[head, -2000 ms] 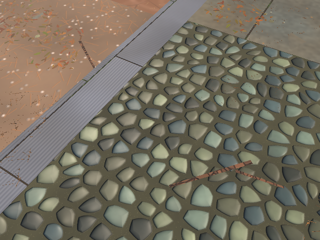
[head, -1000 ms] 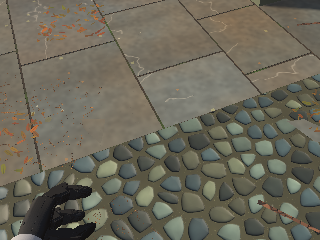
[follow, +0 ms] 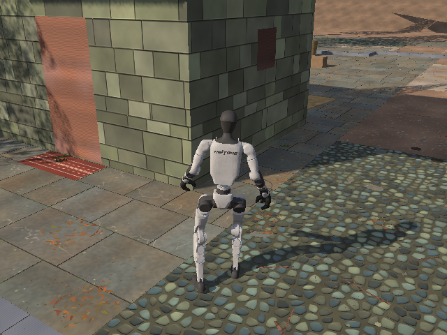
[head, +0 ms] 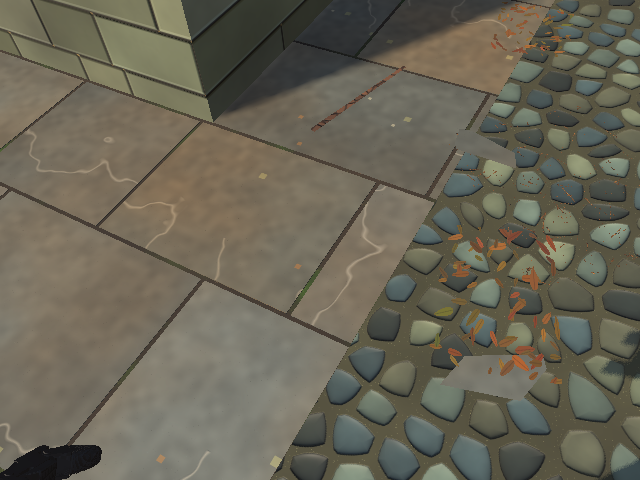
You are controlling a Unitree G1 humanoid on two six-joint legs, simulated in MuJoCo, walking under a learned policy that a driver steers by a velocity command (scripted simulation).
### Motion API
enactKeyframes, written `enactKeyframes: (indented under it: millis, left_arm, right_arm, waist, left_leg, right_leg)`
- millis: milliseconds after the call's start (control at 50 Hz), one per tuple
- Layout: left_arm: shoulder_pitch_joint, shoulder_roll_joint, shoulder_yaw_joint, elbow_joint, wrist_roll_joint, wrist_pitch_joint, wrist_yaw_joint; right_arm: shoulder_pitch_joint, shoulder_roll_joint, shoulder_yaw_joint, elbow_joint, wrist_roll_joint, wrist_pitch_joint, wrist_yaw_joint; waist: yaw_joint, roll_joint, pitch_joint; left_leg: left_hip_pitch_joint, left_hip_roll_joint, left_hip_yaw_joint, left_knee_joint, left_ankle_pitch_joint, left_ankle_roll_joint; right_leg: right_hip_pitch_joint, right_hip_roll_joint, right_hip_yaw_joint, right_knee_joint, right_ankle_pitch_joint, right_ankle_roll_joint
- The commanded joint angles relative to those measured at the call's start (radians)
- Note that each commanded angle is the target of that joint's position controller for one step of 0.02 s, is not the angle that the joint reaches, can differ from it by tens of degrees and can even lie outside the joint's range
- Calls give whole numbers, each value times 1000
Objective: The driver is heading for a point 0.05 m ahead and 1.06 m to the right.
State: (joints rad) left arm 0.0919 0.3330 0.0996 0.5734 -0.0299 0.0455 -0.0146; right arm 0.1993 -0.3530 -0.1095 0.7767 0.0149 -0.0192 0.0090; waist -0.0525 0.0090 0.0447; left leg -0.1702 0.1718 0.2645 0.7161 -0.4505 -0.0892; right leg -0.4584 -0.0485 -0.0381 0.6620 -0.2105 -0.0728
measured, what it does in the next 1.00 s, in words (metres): walks ahead, turning right: left foot, then right foot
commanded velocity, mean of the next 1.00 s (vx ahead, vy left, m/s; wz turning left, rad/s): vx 0.41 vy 0.00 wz -0.99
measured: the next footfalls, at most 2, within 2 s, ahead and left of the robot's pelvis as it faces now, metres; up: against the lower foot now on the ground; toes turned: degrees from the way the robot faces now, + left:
left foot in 0.46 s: +0.31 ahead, +0.05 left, +0.00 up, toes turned -37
right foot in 1.00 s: +0.27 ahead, -0.38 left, +0.00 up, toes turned -63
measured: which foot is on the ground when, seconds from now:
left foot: up 0.00-0.44, down 0.46-1.00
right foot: down 0.00-0.46, up 0.48-0.98, down 1.00-1.00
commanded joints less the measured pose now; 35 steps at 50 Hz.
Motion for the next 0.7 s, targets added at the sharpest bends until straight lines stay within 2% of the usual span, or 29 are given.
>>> enactKeyframes:
  millis: [20,40,60,80,100,120,140,180,240,300,380,420,440,460,480,500,520,540,560,580,620,640,660,680,700]
  left_arm:
    - [268,325,96,-56,32,-31,-2]
    - [248,272,80,-54,27,-56,-14]
    - [204,230,68,-48,4,-64,-8]
    - [140,188,52,-59,-7,-60,0]
    - [79,175,45,-78,2,-54,14]
    - [43,173,44,-94,17,-49,26]
    - [35,172,45,-97,23,-46,36]
    - [69,175,49,-86,14,-38,53]
    - [90,167,49,-76,2,-19,70]
    - [90,156,48,-78,5,-6,75]
    - [82,142,43,-89,5,2,72]
    - [46,140,41,-104,1,3,68]
    - [20,129,35,-113,-4,4,65]
    - [63,72,17,-113,4,6,58]
    - [165,25,0,-117,7,7,52]
    - [189,104,14,-115,-4,-10,46]
    - [125,160,24,-111,0,-19,41]
    - [97,176,32,-103,12,-21,40]
    - [94,170,33,-97,21,-24,37]
    - [84,146,25,-101,17,-29,29]
    - [62,96,7,-105,10,-40,21]
    - [60,83,2,-105,6,-44,20]
    - [-10,73,-18,-123,124,-25,-41]
    - [1,56,-17,-121,107,-16,-67]
    - [22,66,-16,-108,88,-12,-79]
  right_arm:
    - [-56,-50,14,-163,-31,-33,-2]
    - [-149,-90,3,-175,4,-46,-7]
    - [-169,-82,4,-172,-1,-52,-21]
    - [-153,-90,0,-148,-21,-49,-34]
    - [-140,-105,-7,-145,-30,-43,-37]
    - [-143,-106,-9,-143,-33,-35,-35]
    - [-141,-89,-6,-139,-36,-30,-33]
    - [-158,-45,7,-137,-37,-24,-30]
    - [-206,-15,21,-148,-26,-14,-24]
    - [-248,-21,19,-158,-21,-12,-20]
    - [-265,-36,13,-172,-19,-27,-15]
    - [-229,-55,1,-166,-16,-36,-11]
    - [-188,-58,-5,-153,-15,-40,-11]
    - [-139,-88,-15,-148,-22,-33,-12]
    - [-95,-137,-24,-149,-36,-18,-16]
    - [-55,-116,-28,-145,-32,-28,-14]
    - [-69,-81,-21,-165,-15,-36,-20]
    - [-83,-78,-20,-167,-5,-34,-32]
    - [-71,-84,-20,-165,0,-32,-45]
    - [-45,-87,-16,-156,-2,-34,-52]
    - [12,-85,-12,-138,-11,-46,-51]
    - [29,-84,-11,-130,-15,-53,-46]
    - [92,-111,-4,-104,-70,-35,-22]
    - [78,-132,-13,-102,-67,-33,-10]
    - [65,-134,-11,-105,-58,-35,-4]
  waist:
    - [114,-248,-365]
    - [124,-99,-300]
    - [97,-62,-213]
    - [60,-46,-169]
    - [22,-77,-153]
    - [7,-89,-156]
    - [1,-82,-171]
    - [10,-56,-199]
    - [28,-83,-202]
    - [44,-118,-184]
    - [60,-162,-173]
    - [43,-183,-168]
    - [16,-169,-167]
    - [26,-43,-243]
    - [73,224,-242]
    - [65,295,-202]
    - [33,244,-130]
    - [27,190,-93]
    - [25,147,-97]
    - [16,128,-80]
    - [-6,113,-61]
    - [-8,109,-55]
    - [-9,-33,-40]
    - [12,29,-27]
    - [23,72,-28]
  left_leg:
    - [-671,-164,-296,695,-248,-4]
    - [-702,-138,-339,659,-135,25]
    - [-695,-124,-348,572,-49,41]
    - [-637,-99,-364,505,6,40]
    - [-561,-98,-371,449,47,39]
    - [-502,-116,-361,421,84,36]
    - [-474,-140,-351,388,117,27]
    - [-460,-181,-354,298,152,9]
    - [-446,-224,-377,160,200,-5]
    - [-421,-250,-402,70,232,-6]
    - [-361,-255,-435,-68,209,10]
    - [-252,-248,-424,-207,248,31]
    - [-135,-229,-402,-328,371,46]
    - [88,-75,-499,-345,410,108]
    - [263,129,-792,-413,226,246]
    - [242,226,-1009,-481,-174,316]
    - [191,190,-946,-495,-297,298]
    - [154,146,-837,-500,-263,255]
    - [152,123,-766,-501,-237,223]
    - [132,108,-699,-519,-218,211]
    - [117,84,-593,-541,-188,201]
    - [116,83,-559,-547,-183,203]
    - [9,104,-516,-572,-190,206]
    - [-6,103,-470,-582,-181,194]
    - [1,105,-425,-589,-166,185]
  right_leg:
    - [686,-302,764,-283,367,-380]
    - [642,-279,703,-329,236,-330]
    - [546,-232,627,-339,159,-272]
    - [448,-189,557,-330,176,-226]
    - [352,-159,499,-328,249,-204]
    - [293,-128,456,-322,339,-191]
    - [275,-104,425,-302,433,-186]
    - [282,-76,416,-270,516,-178]
    - [290,-47,454,-237,462,-151]
    - [287,-32,515,-206,419,-127]
    - [331,-23,610,-145,455,-107]
    - [315,9,640,-112,393,-81]
    - [265,49,620,-69,304,-54]
    - [132,111,539,80,-110,-20]
    - [-148,252,354,252,-506,17]
    - [-287,145,308,403,-393,43]
    - [-341,87,254,462,-300,63]
    - [-352,61,211,495,-238,77]
    - [-355,34,177,535,-196,81]
    - [-368,8,147,564,-165,79]
    - [-404,-26,95,628,-113,75]
    - [-424,-42,91,646,-93,76]
    - [-362,8,100,639,-31,67]
    - [-364,10,104,633,-2,69]
    - [-372,7,106,631,26,74]
Keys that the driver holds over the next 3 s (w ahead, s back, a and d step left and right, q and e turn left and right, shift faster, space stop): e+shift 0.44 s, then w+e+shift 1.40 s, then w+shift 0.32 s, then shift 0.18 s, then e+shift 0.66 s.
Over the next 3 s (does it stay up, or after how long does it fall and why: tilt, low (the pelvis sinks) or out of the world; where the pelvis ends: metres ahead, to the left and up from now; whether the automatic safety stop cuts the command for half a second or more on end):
stays up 0.17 -1.67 0.02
